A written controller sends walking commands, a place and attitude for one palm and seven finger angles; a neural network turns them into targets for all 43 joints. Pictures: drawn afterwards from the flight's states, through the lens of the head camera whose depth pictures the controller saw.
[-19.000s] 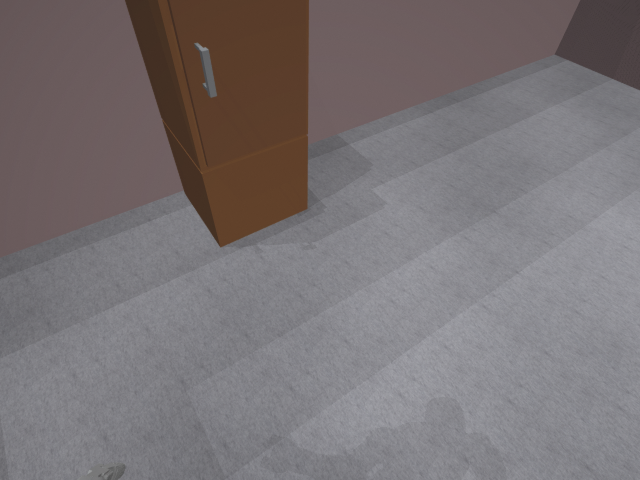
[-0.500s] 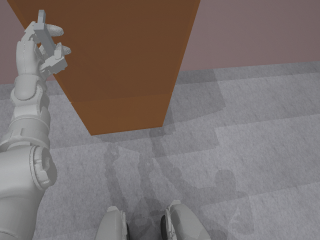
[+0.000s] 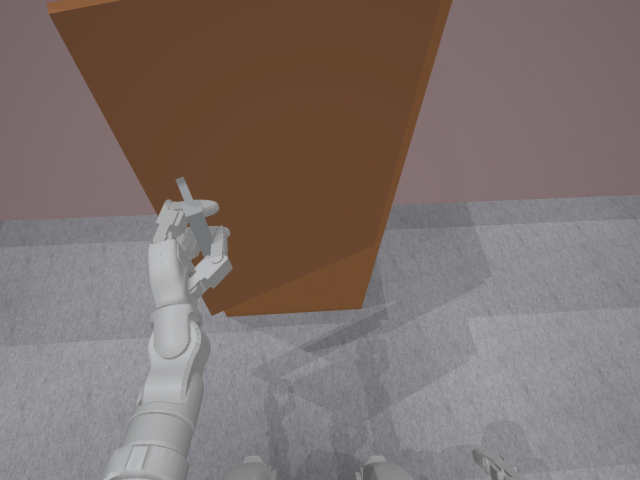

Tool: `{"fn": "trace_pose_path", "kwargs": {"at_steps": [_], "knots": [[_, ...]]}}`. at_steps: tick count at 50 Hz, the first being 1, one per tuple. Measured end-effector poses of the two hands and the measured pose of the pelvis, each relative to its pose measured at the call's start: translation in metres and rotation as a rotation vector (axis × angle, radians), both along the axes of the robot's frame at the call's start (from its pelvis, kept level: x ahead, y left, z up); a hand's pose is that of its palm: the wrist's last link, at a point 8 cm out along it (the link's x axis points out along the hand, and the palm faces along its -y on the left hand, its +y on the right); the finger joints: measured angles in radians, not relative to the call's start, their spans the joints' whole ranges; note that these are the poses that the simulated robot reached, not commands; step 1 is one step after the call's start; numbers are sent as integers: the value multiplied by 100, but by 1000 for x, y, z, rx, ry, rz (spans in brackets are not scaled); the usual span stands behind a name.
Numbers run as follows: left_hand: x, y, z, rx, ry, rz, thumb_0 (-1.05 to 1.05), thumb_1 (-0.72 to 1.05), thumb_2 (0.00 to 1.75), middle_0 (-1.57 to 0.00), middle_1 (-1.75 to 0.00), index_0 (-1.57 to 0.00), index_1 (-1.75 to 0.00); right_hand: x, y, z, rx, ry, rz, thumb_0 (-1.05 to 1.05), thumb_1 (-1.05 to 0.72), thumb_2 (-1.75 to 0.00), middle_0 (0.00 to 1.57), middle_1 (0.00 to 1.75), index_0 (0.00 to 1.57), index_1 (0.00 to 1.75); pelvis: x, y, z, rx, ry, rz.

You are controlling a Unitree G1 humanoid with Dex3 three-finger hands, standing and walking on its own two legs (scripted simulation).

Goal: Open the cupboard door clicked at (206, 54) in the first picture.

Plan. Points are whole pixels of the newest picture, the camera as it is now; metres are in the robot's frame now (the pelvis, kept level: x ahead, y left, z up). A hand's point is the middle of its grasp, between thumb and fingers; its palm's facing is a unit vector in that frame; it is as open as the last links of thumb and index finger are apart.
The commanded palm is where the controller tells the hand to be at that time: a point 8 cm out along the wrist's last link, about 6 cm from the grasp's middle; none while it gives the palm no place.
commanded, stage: pull the door open along its arc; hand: left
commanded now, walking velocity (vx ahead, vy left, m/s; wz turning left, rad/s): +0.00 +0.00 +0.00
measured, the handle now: (199, 226) +0.43 +0.16 +0.04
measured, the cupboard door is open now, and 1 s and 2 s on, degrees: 23 42 44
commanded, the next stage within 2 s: open thumb and fingers to let go in 0.42 s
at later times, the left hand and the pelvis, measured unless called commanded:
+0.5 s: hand (292, 319) +0.30 +0.04 +0.05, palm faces +0.38 -0.92 -0.04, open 5.9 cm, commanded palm +0.25 +0.08 +0.04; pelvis +0.01 -0.05 +0.00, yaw +4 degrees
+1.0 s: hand (281, 314) +0.30 +0.05 +0.05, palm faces +0.43 -0.90 -0.01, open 11.8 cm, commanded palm +0.26 +0.09 +0.04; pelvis -0.02 -0.05 +0.00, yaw +5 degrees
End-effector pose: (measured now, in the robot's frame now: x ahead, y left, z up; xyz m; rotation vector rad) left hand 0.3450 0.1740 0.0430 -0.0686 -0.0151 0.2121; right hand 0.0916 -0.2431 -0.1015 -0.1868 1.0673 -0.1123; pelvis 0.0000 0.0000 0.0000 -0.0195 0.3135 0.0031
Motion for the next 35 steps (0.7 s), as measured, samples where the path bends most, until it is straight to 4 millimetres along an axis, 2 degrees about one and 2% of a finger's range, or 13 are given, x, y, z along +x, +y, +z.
{"fn": "trace_pose_path", "kwargs": {"at_steps": [7,13,18,25,31,35], "knots": [[-42,-37,3,41,23,141,-1,66,71,-39,-133,-38,-134,68,16,8,34,-156,106,0,-90,-90,20,30,20,30,1,-10,-1,17,-42,18],[-61,-59,5,53,50,204,0,66,71,-38,-131,-38,-134,96,22,14,55,-225,154,0,-90,-90,20,30,20,30,4,-23,0,26,-64,37],[-76,-76,7,69,69,203,0,66,71,-36,-132,-38,-135,99,16,13,64,-236,162,0,-90,-90,20,30,21,30,8,-34,2,33,-76,48],[-89,-97,9,91,82,176,0,68,73,-34,-133,-39,-135,88,-6,7,55,-218,159,1,-90,-90,20,30,21,30,9,-48,2,43,-82,67],[-84,-100,5,96,77,221,0,70,78,-35,-133,-38,-135,78,-23,-4,27,-188,160,1,-90,-90,20,30,20,30,3,-56,-2,50,-74,79],[-80,-96,4,83,79,255,0,63,77,-37,-133,-38,-133,71,-30,-9,20,-169,153,1,-90,-90,20,30,20,30,-1,-59,-2,56,-70,79]]}}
